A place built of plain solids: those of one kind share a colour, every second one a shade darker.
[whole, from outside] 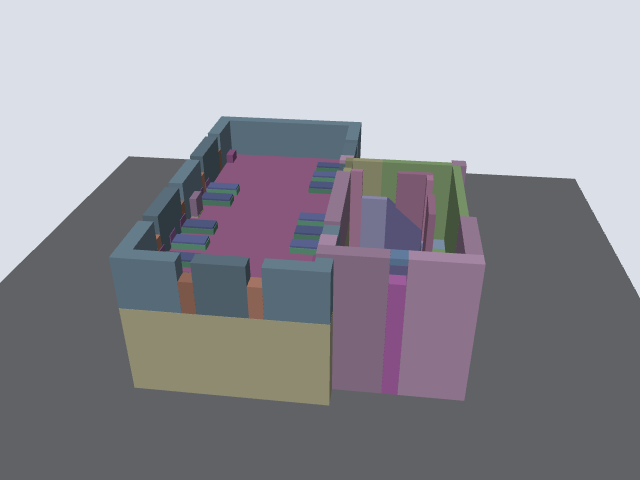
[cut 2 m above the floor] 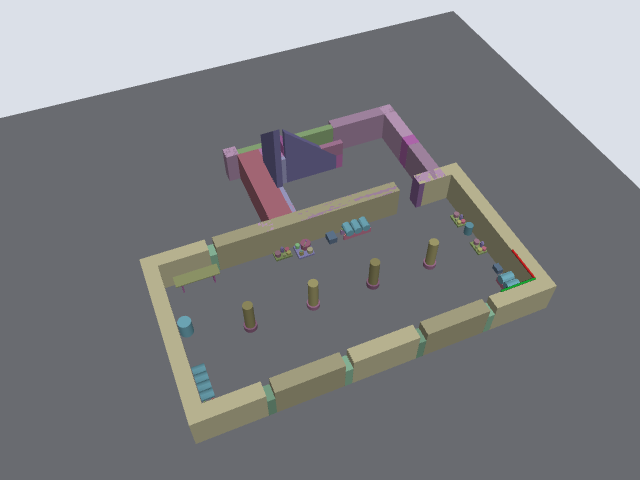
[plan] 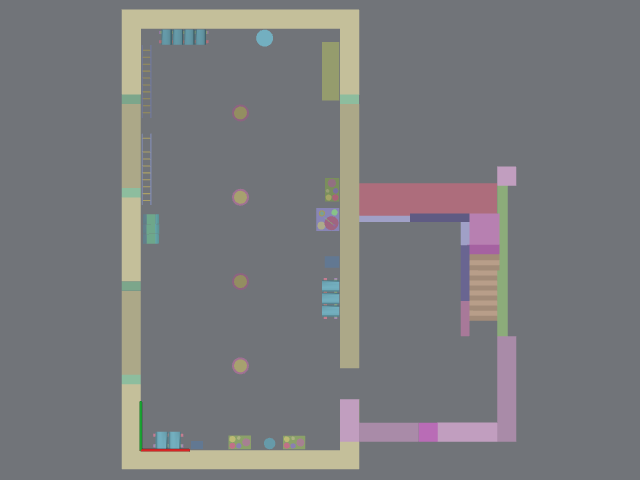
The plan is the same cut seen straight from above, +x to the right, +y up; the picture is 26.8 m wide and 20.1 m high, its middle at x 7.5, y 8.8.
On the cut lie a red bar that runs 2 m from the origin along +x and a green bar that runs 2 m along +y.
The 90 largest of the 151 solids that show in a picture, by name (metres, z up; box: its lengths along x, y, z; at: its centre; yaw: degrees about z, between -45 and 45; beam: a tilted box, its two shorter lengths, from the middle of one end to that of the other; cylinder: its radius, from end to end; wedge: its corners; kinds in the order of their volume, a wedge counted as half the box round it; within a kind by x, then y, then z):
{
 "wall_undercroft_1": {"box": [0.8, 3.56, 5.24], "at": [-0.4, 0.98, 2.32]},
 "wall_undercroft_2": {"box": [0.8, 3.51, 5.24], "at": [-0.4, 4.91, 2.32]},
 "wall_undercroft_3": {"box": [0.8, 3.51, 5.24], "at": [-0.4, 8.82, 2.32]},
 "wall_undercroft_4": {"box": [0.8, 3.51, 5.24], "at": [-0.4, 12.74, 2.32]},
 "wall_undercroft_5": {"box": [0.8, 3.56, 5.24], "at": [-0.4, 16.67, 2.32]},
 "wall_undercroft_6": {"box": [9.94, 0.8, 5.24], "at": [4.17, -0.4, 2.32]},
 "wall_undercroft_7": {"box": [9.94, 0.8, 5.24], "at": [4.17, 18.05, 2.32]},
 "wall_undercroft_8": {"box": [0.8, 2.93, 5.24], "at": [8.74, 0.67, 2.32]},
 "wall_undercroft_9": {"box": [0.8, 11.06, 5.24], "at": [8.74, 8.96, 2.32]},
 "wall_undercroft_10": {"box": [0.8, 3.56, 5.24], "at": [8.74, 16.67, 2.32]},
 "wall_vestibule_1": {"box": [0.8, 1.78, 8.25], "at": [8.74, 1.24, 3.83]},
 "wall_vestibule_2": {"box": [0.8, 6.12, 8.25], "at": [8.74, 6.49, 3.83]},
 "wall_vestibule_3": {"box": [0.8, 0.8, 8.25], "at": [8.74, 11.47, 3.83]},
 "wall_vestibule_4": {"box": [3.29, 0.8, 8.25], "at": [9.98, 0.75, 3.83]},
 "wall_vestibule_5": {"box": [3.29, 0.8, 8.25], "at": [14.07, 0.75, 3.83]},
 "wall_vestibule_6": {"box": [0.8, 4.42, 8.25], "at": [15.32, 2.56, 3.83]},
 "wall_vestibule_7": {"box": [0.8, 0.8, 8.25], "at": [15.32, 11.47, 3.83]},
 "wall_vestibule_8": {"box": [0.8, 0.8, 8.25], "at": [15.32, 11.47, 3.83]},
 "wall_dorter_1": {"box": [0.8, 3.48, 2.8], "at": [-0.4, 0.94, 6.35]},
 "wall_dorter_2": {"box": [0.8, 3.36, 2.8], "at": [-0.4, 4.91, 6.35]},
 "wall_dorter_3": {"box": [0.8, 3.36, 2.8], "at": [-0.4, 8.82, 6.35]},
 "wall_dorter_4": {"box": [0.8, 3.36, 2.8], "at": [-0.4, 12.74, 6.35]},
 "wall_dorter_5": {"box": [0.8, 3.48, 2.8], "at": [-0.4, 16.71, 6.35]},
 "wall_dorter_6": {"box": [3.04, 0.8, 2.8], "at": [0.72, -0.4, 6.35]},
 "wall_dorter_7": {"box": [2.47, 0.8, 2.8], "at": [4.17, -0.4, 6.35]},
 "wall_dorter_8": {"box": [9.94, 0.8, 2.8], "at": [4.17, 18.05, 6.35]},
 "wall_dorter_9": {"box": [3.04, 0.8, 2.8], "at": [7.62, -0.4, 6.35]},
 "wall_dorter_10": {"box": [0.8, 10.82, 2.8], "at": [8.74, 4.61, 6.35]},
 "wall_dorter_11": {"box": [0.8, 3.45, 2.8], "at": [8.74, 12.69, 6.35]},
 "wall_dorter_12": {"box": [0.8, 3.48, 2.8], "at": [8.74, 16.71, 6.35]},
 "floor_dorter_1": {"box": [8.34, 17.65, 0.4], "at": [4.17, 8.82, 5.05]},
 "wall_left_1": {"box": [4.05, 0.45, 5.26], "at": [12.89, 11.3, 5.32]},
 "wall_left_2": {"box": [0.45, 6.3, 8.25], "at": [15.14, 7.92, 3.83]},
 "mass_under_upper_1": {"box": [5.78, 1.36, 2.99], "at": [12.03, 10.49, 1.2]},
 "pier_1": {"box": [0.67, 0.36, 8.25], "at": [9.48, 9.73, 3.83]},
 "pier_2": {"box": [1.98, 0.36, 8.25], "at": [12.77, 9.73, 3.83]},
 "pier_3": {"box": [0.36, 2.34, 8.25], "at": [13.58, 5.94, 3.83]},
 "pier_4": {"box": [0.36, 0.72, 8.25], "at": [13.58, 9.2, 3.83]},
 "fill_under_steps_1": {"wedge": [[13.66, 5.21, -0.3], [13.66, 5.21, -0.24], [13.66, 8.6, -0.3], [13.66, 8.6, 2.77], [15.02, 5.21, -0.3], [15.02, 5.21, -0.24], [15.02, 8.6, -0.3], [15.02, 8.6, 2.77]]},
 "parapet_head_1": {"box": [2.13, 0.36, 6.33], "at": [10.21, 9.73, 3.11]},
 "parapet_head_2": {"box": [0.36, 0.97, 4.12], "at": [13.58, 9.07, 2.01]},
 "bed_frame_dorter_1": {"box": [1.86, 0.88, 0.34], "at": [0.96, 6.46, 5.42]},
 "bed_frame_dorter_2": {"box": [1.9, 0.86, 0.33], "at": [0.98, 4.74, 5.41]},
 "bed_frame_dorter_3": {"box": [1.92, 0.89, 0.34], "at": [0.99, 9.94, 5.42]},
 "bed_frame_dorter_4": {"box": [1.95, 0.81, 0.37], "at": [1.01, 11.37, 5.44]},
 "bed_frame_dorter_5": {"box": [1.98, 0.79, 0.32], "at": [1.02, 2.98, 5.41]},
 "bed_frame_dorter_6": {"box": [1.97, 0.9, 0.32], "at": [7.32, 12.43, 5.41]},
 "bed_frame_dorter_7": {"box": [1.97, 0.82, 0.35], "at": [7.32, 14.02, 5.42]},
 "bed_frame_dorter_8": {"box": [1.96, 0.84, 0.37], "at": [7.33, 8.01, 5.44]},
 "bed_frame_dorter_9": {"box": [1.95, 0.8, 0.35], "at": [7.34, 5.0, 5.42]},
 "bed_frame_dorter_10": {"box": [1.95, 0.9, 0.31], "at": [7.34, 6.54, 5.41]},
 "bed_frame_dorter_11": {"box": [1.91, 0.76, 0.35], "at": [7.35, 15.56, 5.42]},
 "parapet_rake_1": {"wedge": [[11.27, 9.55, -0.3], [11.27, 9.55, 6.28], [11.27, 9.91, -0.3], [11.27, 9.91, 6.28], [13.76, 9.55, -0.3], [13.76, 9.55, 4.08], [13.76, 9.91, -0.3], [13.76, 9.91, 4.08]]},
 "parapet_rake_2": {"wedge": [[13.4, 5.21, -0.3], [13.4, 5.21, 1.08], [13.4, 8.58, -0.3], [13.4, 8.58, 4.07], [13.76, 5.21, -0.3], [13.76, 5.21, 1.08], [13.76, 8.58, -0.3], [13.76, 8.58, 4.07]]},
 "mass_under_head_1": {"box": [1.36, 1.32, 2.99], "at": [14.34, 9.25, 1.2]},
 "wall_dorter_under_light_1": {"box": [0.8, 0.55, 1.75], "at": [-0.4, 2.96, 5.83]},
 "wall_dorter_under_light_2": {"box": [0.8, 0.55, 1.75], "at": [-0.4, 6.87, 5.83]},
 "wall_dorter_under_light_3": {"box": [0.8, 0.55, 1.75], "at": [-0.4, 10.78, 5.83]},
 "wall_dorter_under_light_4": {"box": [0.8, 0.55, 1.75], "at": [-0.4, 14.69, 5.83]},
 "wall_dorter_under_light_5": {"box": [0.7, 0.8, 1.75], "at": [2.58, -0.4, 5.83]},
 "wall_dorter_under_light_6": {"box": [0.7, 0.8, 1.75], "at": [5.75, -0.4, 5.83]},
 "wall_vestibule_under_light_1": {"box": [0.8, 0.8, 6.9], "at": [12.03, 0.75, 3.15]},
 "wall_wallhead_1": {"box": [0.45, 0.56, 3.0], "at": [8.91, 11.25, 6.45]},
 "wall_wallhead_2": {"box": [2.63, 0.45, 3.0], "at": [10.01, 11.3, 6.45]},
 "wall_undercroft_under_light_1": {"box": [0.8, 0.4, 1.75], "at": [-0.4, 2.96, 0.57]},
 "wall_undercroft_under_light_2": {"box": [0.8, 0.4, 1.75], "at": [-0.4, 6.87, 0.57]},
 "wall_undercroft_under_light_3": {"box": [0.8, 0.4, 1.75], "at": [-0.4, 10.78, 0.57]},
 "wall_undercroft_under_light_4": {"box": [0.8, 0.4, 1.75], "at": [-0.4, 14.69, 0.57]},
 "wall_undercroft_under_light_5": {"box": [0.8, 0.4, 1.75], "at": [8.74, 14.69, 0.57]},
 "pier_undercroft_1": {"cylinder": 0.27, "from": [4.17, 3.53, 0.29], "to": [4.17, 3.53, 3.04]},
 "pier_undercroft_2": {"cylinder": 0.27, "from": [4.17, 7.06, 0.3], "to": [4.17, 7.06, 3.04]},
 "pier_undercroft_3": {"cylinder": 0.27, "from": [4.17, 10.59, 0.27], "to": [4.17, 10.59, 3.04]},
 "pier_undercroft_4": {"cylinder": 0.27, "from": [4.17, 14.12, 0.29], "to": [4.17, 14.12, 3.04]},
 "bed_pallet_dorter_1": {"box": [1.74, 0.82, 0.11], "at": [0.99, 6.46, 5.64]},
 "bed_pallet_dorter_2": {"box": [1.78, 0.8, 0.11], "at": [1.01, 4.74, 5.63]},
 "bed_pallet_dorter_3": {"box": [1.8, 0.83, 0.11], "at": [1.02, 9.94, 5.64]},
 "bed_pallet_dorter_4": {"box": [1.83, 0.75, 0.11], "at": [1.04, 11.37, 5.68]},
 "bed_pallet_dorter_5": {"box": [1.85, 0.84, 0.11], "at": [7.29, 12.43, 5.62]},
 "bed_pallet_dorter_6": {"box": [1.85, 0.76, 0.11], "at": [7.29, 14.02, 5.65]},
 "bed_pallet_dorter_7": {"box": [1.84, 0.78, 0.11], "at": [7.3, 8.01, 5.68]},
 "bed_pallet_dorter_8": {"box": [1.83, 0.84, 0.11], "at": [7.31, 6.54, 5.62]},
 "floor_turn_1": {"box": [1.76, 1.26, 0.3], "at": [14.13, 10.54, 2.84]},
 "jamb_slype_1": {"box": [0.8, 0.35, 2.2], "at": [8.74, 1.96, 1.05]},
 "aumbry_carcase_dorter_1": {"box": [0.41, 1.05, 1.15], "at": [0.24, 8.35, 5.91]},
 "floor_head_the_stone_1": {"box": [1.36, 0.96, 0.3], "at": [14.34, 9.44, 2.84]},
 "cask_undercroft_1": {"cylinder": 0.35, "from": [5.18, 17.26, 0.0], "to": [5.18, 17.26, 0.95]},
 "chest_dorter_1": {"box": [0.45, 1.01, 0.6], "at": [0.26, 16.54, 5.55]},
 "wall_vestibule_over_light_1": {"box": [0.8, 0.8, 0.35], "at": [12.03, 0.75, 7.78]},
 "parapet_foot_1": {"box": [0.36, 0.44, 1.28], "at": [13.58, 4.99, 0.44]},
 "tub_stand_undercroft_1": {"box": [0.97, 0.97, 0.17], "at": [7.83, 9.66, 0.04]}
}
